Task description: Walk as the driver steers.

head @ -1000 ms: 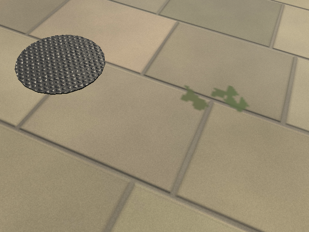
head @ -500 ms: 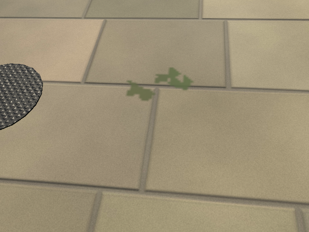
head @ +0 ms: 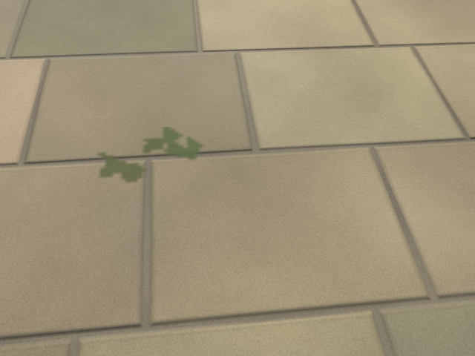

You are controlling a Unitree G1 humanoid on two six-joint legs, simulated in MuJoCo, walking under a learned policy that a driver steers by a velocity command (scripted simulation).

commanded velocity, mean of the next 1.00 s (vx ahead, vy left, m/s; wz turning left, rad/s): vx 0.41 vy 0.00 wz -0.04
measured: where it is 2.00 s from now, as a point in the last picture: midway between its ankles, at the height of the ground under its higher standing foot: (226, 196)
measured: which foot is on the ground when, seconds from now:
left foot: down 0.00-0.12, up 0.14-0.50, down 0.52-1.00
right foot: up 0.00-0.08, down 0.10-0.52, up 0.54-1.00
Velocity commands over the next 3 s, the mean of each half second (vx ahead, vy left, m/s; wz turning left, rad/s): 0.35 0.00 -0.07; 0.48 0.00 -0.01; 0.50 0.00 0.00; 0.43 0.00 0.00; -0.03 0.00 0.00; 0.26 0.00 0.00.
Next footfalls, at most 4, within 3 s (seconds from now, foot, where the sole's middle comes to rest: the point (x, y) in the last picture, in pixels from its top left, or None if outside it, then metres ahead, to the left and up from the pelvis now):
0.10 right None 0.02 -0.13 -0.78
0.52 left None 0.33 0.13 -0.78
1.06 right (268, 299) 0.64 -0.10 -0.78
1.58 left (190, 215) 0.94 0.14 -0.78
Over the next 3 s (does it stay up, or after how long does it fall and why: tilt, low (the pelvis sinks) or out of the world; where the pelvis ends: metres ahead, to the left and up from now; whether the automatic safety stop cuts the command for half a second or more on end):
stays up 1.07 0.03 0.00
